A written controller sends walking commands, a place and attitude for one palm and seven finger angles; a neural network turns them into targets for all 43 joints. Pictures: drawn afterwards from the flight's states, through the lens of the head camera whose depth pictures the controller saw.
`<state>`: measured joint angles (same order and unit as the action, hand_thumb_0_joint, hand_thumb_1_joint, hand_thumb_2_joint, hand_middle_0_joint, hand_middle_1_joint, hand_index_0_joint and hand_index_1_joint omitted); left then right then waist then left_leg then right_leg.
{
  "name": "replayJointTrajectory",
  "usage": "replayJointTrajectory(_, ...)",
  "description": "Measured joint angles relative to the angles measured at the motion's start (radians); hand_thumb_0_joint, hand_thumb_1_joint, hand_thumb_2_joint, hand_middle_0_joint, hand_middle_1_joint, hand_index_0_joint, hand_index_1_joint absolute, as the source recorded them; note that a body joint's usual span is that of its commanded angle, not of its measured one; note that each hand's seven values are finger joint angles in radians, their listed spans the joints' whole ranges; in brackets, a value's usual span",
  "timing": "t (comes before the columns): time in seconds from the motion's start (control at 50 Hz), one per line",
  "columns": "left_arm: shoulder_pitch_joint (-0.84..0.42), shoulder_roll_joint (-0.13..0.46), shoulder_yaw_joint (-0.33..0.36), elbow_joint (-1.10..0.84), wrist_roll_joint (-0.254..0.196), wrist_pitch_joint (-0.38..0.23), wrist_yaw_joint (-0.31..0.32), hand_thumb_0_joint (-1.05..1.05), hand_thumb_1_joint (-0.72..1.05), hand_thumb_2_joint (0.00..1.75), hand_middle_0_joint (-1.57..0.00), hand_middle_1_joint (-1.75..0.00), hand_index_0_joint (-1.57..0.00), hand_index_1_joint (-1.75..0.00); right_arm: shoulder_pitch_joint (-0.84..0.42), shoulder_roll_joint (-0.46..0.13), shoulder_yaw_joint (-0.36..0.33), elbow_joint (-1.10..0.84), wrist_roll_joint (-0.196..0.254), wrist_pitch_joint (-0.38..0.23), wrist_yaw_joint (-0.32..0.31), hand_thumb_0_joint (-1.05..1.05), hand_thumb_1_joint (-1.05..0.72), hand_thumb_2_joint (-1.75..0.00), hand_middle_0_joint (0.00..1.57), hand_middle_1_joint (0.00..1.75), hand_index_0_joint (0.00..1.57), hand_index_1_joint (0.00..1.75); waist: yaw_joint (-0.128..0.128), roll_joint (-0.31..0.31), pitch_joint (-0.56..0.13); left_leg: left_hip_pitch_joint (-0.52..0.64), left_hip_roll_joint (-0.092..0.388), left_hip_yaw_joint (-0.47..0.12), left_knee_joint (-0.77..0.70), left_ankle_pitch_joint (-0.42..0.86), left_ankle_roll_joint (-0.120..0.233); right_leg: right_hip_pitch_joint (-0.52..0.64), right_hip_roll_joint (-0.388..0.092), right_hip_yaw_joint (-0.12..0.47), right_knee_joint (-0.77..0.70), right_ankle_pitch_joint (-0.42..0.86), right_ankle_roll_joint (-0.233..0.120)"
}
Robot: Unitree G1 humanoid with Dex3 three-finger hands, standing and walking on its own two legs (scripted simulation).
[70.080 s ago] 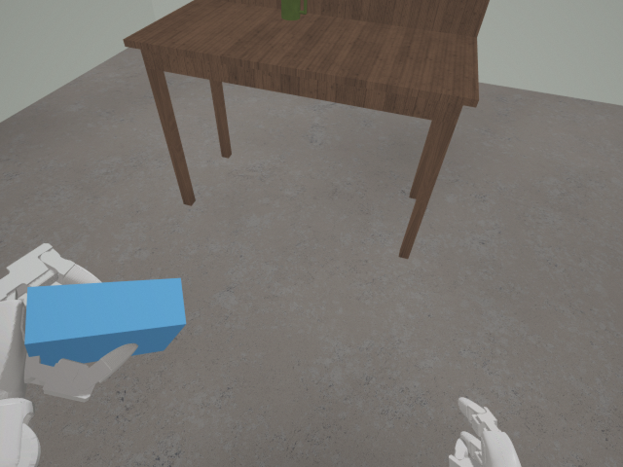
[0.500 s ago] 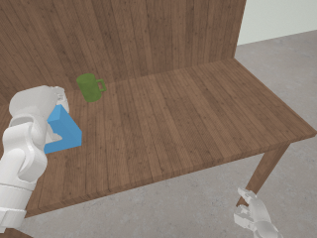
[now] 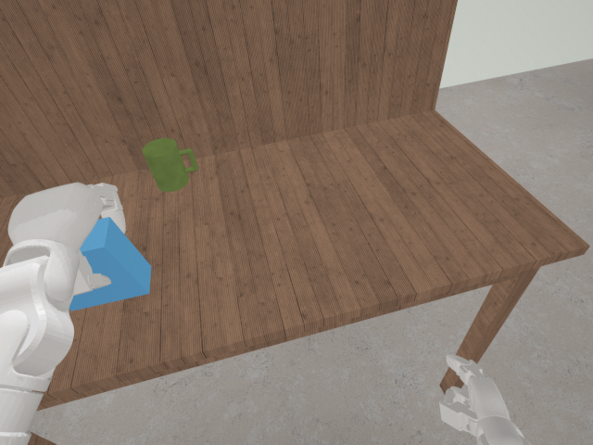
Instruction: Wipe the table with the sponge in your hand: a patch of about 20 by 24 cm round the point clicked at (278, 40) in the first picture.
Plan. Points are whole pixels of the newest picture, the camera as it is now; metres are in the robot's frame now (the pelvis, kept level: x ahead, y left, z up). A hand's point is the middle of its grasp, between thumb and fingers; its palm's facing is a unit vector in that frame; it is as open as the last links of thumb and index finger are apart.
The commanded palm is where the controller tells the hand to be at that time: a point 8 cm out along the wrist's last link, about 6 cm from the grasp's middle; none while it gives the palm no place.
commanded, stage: bring the sponge back beside the body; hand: left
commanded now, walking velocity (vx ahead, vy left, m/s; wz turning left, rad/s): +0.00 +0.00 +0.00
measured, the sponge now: (97, 274) +0.27 +0.32 +0.11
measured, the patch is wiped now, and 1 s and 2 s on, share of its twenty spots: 0.90 0.90 0.90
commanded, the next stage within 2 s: step back with the hand held close in 1.30 s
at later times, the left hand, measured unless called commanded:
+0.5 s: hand (77, 285) +0.22 +0.30 +0.15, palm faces +0.11 -0.09 -0.99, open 9.2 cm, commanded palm +0.18 +0.29 +0.22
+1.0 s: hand (79, 333) +0.18 +0.27 +0.14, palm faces +0.12 -0.14 -0.98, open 9.2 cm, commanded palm +0.14 +0.28 +0.21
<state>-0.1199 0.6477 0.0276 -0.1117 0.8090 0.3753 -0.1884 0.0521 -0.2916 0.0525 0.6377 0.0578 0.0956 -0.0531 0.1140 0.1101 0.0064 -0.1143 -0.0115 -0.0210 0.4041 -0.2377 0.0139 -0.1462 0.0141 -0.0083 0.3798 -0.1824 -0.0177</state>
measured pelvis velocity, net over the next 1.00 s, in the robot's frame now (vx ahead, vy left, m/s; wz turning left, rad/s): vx -0.02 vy -0.01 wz -0.02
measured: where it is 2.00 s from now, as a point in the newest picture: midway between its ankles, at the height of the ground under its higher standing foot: outside the picture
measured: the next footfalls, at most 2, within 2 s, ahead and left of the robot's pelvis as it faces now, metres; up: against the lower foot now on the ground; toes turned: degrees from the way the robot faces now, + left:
none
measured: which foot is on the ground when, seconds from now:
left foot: down 0.00-1.00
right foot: down 0.00-1.00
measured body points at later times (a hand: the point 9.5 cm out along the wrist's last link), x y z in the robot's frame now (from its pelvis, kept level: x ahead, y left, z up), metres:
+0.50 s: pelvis -0.01 +0.00 +0.00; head -0.04 -0.04 +0.45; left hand +0.21 +0.30 +0.21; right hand +0.25 -0.19 -0.07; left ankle -0.01 +0.11 -0.74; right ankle +0.02 -0.11 -0.74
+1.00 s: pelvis -0.02 -0.01 +0.00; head -0.06 -0.05 +0.44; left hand +0.16 +0.27 +0.19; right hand +0.23 -0.20 -0.07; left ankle -0.01 +0.11 -0.74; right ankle +0.02 -0.11 -0.74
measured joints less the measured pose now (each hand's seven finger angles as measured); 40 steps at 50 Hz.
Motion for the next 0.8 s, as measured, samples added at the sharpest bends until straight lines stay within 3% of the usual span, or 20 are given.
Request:
replayJointTrajectory(0.18, 0.046, -0.010, -0.014, -0.040, -0.001, 0.019, 0.021, 0.00, -0.47, 1.06, -0.83, -1.43, -0.86, -1.45, -0.025, 0.012, 0.006, 0.001, 0.001, -0.009, -0.009, 0.01, -0.91, -0.90, 0.20, 0.30, 0.20, 0.29, 0.018, -0.003, 0.008, 0.005, -0.001, -0.004, 0.005, 0.004, 0.000, 0.007, -0.001, -0.003, 0.003, 0.004, -0.001)
replayJointTrajectory(0.56, 0.194, -0.038, -0.017, -0.172, -0.004, 0.060, 0.044, 0.00, -0.47, 1.06, -0.83, -1.43, -0.85, -1.45, -0.053, 0.026, 0.020, -0.013, -0.007, -0.003, 0.001, 0.01, -0.91, -0.90, 0.20, 0.30, 0.20, 0.30, 0.028, 0.000, 0.002, 0.015, 0.004, 0.009, 0.010, 0.012, -0.004, 0.010, 0.005, 0.009, 0.013, 0.014, -0.004)
replayJointTrajectory(0.8, 0.318, -0.050, -0.013, -0.251, -0.012, 0.022, 0.080, 0.00, -0.47, 1.06, -0.83, -1.43, -0.86, -1.45, -0.029, 0.023, 0.006, -0.008, -0.018, -0.020, -0.004, 0.01, -0.91, -0.90, 0.20, 0.30, 0.20, 0.30, 0.030, 0.001, 0.009, 0.024, 0.013, 0.014, 0.032, 0.001, -0.009, 0.019, 0.015, 0.014, 0.027, 0.011, -0.009)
